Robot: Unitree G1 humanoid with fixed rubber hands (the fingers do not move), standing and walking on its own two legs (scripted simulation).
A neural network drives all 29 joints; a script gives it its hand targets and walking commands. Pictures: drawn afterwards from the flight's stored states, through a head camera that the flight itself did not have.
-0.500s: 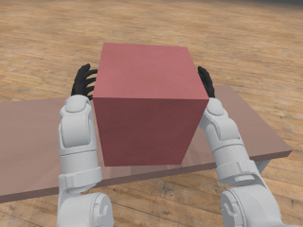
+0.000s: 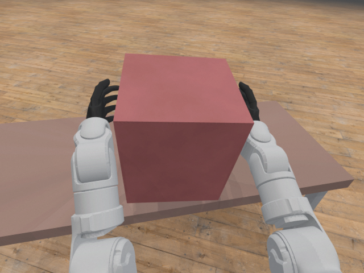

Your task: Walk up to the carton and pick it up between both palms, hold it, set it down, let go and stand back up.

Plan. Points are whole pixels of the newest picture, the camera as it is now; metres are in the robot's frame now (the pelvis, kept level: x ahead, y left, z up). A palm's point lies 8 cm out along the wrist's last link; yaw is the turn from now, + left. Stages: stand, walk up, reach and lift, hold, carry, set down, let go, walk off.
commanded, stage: hold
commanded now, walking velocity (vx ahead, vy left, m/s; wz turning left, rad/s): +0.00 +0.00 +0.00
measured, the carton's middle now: (175, 132) +0.37 +0.00 +0.17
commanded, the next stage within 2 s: set down in 0.74 s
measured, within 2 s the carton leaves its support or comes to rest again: neither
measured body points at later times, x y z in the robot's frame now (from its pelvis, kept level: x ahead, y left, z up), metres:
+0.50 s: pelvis +0.00 -0.01 +0.00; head -0.06 +0.02 +0.44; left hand +0.37 +0.15 +0.23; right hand +0.37 -0.15 +0.21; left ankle +0.05 +0.11 -0.75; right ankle +0.02 -0.11 -0.75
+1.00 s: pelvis +0.00 +0.00 +0.00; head -0.05 +0.02 +0.45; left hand +0.37 +0.16 +0.23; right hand +0.38 -0.15 +0.22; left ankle +0.05 +0.11 -0.75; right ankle +0.02 -0.11 -0.75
